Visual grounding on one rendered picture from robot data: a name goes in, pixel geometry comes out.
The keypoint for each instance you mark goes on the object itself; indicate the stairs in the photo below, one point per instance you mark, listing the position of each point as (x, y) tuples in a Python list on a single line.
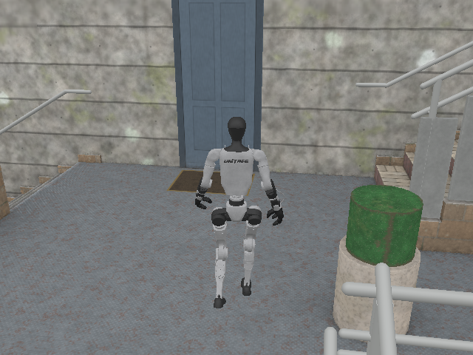
[(400, 176), (22, 197)]

